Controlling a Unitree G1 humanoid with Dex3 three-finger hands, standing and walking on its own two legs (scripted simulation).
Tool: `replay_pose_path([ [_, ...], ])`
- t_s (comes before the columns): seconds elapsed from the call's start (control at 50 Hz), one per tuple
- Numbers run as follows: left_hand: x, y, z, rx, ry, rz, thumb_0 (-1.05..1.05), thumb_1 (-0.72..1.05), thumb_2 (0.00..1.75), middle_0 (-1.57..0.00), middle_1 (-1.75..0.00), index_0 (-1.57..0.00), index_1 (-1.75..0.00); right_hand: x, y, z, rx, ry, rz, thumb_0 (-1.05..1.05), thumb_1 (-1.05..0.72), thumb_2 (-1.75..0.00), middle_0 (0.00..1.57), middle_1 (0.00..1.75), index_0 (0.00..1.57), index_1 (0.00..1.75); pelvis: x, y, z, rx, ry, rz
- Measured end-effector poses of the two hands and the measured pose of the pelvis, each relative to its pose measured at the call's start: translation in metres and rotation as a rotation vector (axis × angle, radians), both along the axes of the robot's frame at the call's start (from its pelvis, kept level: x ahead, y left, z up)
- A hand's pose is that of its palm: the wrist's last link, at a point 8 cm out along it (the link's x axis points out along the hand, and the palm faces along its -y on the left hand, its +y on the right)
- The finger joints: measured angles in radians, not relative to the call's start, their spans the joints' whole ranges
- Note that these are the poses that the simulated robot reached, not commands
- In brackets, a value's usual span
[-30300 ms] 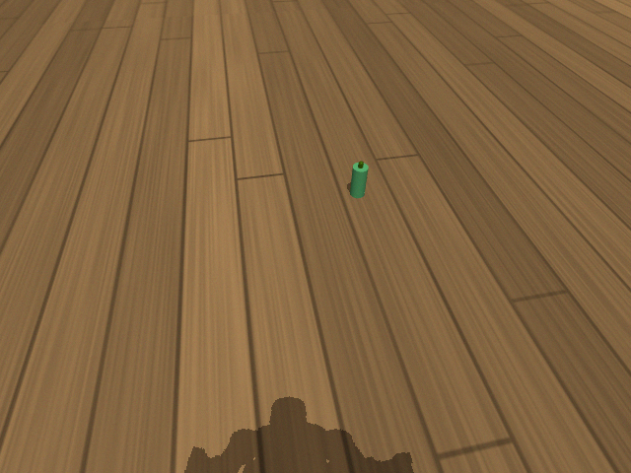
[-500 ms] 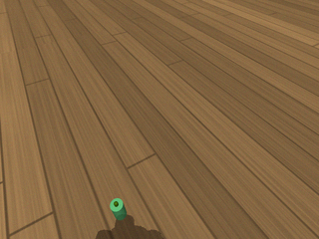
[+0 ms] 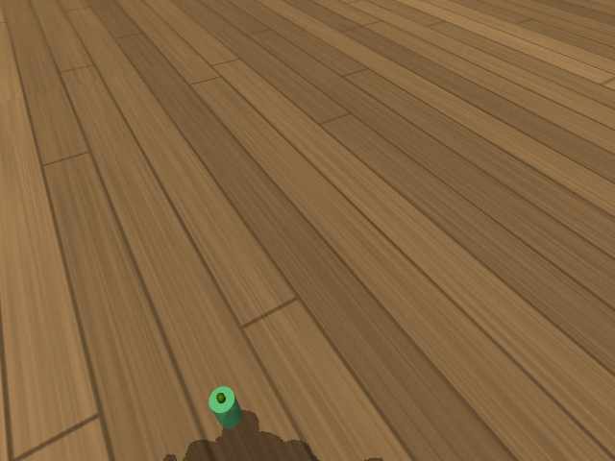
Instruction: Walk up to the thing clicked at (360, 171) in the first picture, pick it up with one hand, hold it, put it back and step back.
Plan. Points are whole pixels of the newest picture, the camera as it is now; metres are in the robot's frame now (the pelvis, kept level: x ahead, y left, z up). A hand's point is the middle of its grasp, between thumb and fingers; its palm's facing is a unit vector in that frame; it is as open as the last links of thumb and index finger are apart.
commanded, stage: stand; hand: left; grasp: from the side
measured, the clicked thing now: (225, 406) +0.40 +0.25 -0.69
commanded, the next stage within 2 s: step back in 0.42 s
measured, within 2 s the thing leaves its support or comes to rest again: neither
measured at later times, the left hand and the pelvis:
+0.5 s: hand out of the picture +0.08 +0.25 -0.16, palm faces -0.02 -0.94 -0.35, open 7.4 cm; pelvis -0.01 +0.00 +0.00, yaw +0 degrees
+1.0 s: hand out of the picture -0.01 +0.23 -0.15, palm faces +0.00 -0.90 -0.44, open 7.4 cm; pelvis -0.09 -0.03 -0.02, yaw +1 degrees
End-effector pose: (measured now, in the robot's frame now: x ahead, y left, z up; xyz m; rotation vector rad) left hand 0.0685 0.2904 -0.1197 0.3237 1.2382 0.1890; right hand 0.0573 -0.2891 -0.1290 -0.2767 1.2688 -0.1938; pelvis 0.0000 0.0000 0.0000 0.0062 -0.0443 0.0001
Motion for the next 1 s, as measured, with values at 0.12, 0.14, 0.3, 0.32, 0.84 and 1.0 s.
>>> replay_pose_path([
  [0.12, 0.005, -0.002, -0.001, -0.006, -0.004, -0.002, 0.01, 0.9, 0.9, -0.2, -0.3, -0.2, -0.3, 0.005, -0.003, 0.002, -0.008, -0.007, -0.001, 0.0, -0.9, -0.9, 0.21, 0.3, 0.2, 0.3, 0.003, -0.001, 0.0, -0.001, 0.001, -0.002],
  [0.14, 0.005, -0.002, -0.001, -0.006, -0.005, -0.002, 0.01, 0.9, 0.9, -0.2, -0.3, -0.2, -0.3, 0.005, -0.003, 0.003, -0.009, -0.009, -0.001, 0.0, -0.9, -0.9, 0.21, 0.3, 0.2, 0.3, 0.003, -0.001, 0.0, -0.001, 0.001, -0.003],
  [0.3, 0.008, -0.002, 0.0, -0.005, -0.01, -0.005, 0.01, 0.9, 0.9, -0.2, -0.3, -0.2, -0.3, 0.008, -0.005, 0.004, -0.012, -0.015, -0.002, 0.0, -0.9, -0.9, 0.21, 0.3, 0.2, 0.3, 0.004, -0.002, 0.0, -0.002, 0.0, -0.003],
  [0.32, 0.009, -0.002, 0.0, -0.004, -0.011, -0.005, 0.01, 0.9, 0.9, -0.2, -0.3, -0.2, -0.3, 0.008, -0.005, 0.004, -0.012, -0.015, -0.002, 0.0, -0.9, -0.9, 0.21, 0.3, 0.2, 0.3, 0.004, -0.002, 0.0, -0.002, 0.001, -0.003],
  [0.84, -0.058, -0.007, -0.004, 0.108, 0.001, -0.012, 0.01, 0.9, 0.9, -0.2, -0.3, -0.2, -0.3, -0.002, -0.06, -0.027, -0.038, -0.107, 0.009, 0.0, -0.9, -0.9, 0.21, 0.3, 0.2, 0.3, -0.065, -0.034, -0.033, 0.026, -0.002, -0.02],
  [1.0, -0.082, -0.016, 0.01, 0.101, -0.037, 0.017, 0.01, 0.9, 0.9, -0.2, -0.3, -0.21, -0.3, -0.053, -0.053, -0.025, -0.028, -0.008, 0.063, 0.0, -0.9, -0.9, 0.21, 0.3, 0.2, 0.3, -0.094, -0.034, -0.019, 0.023, 0.036, 0.01],
])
